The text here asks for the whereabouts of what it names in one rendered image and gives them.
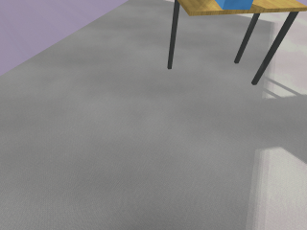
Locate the carton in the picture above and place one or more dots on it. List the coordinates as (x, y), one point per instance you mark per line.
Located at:
(235, 4)

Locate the table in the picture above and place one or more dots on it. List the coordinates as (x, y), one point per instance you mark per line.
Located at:
(211, 7)

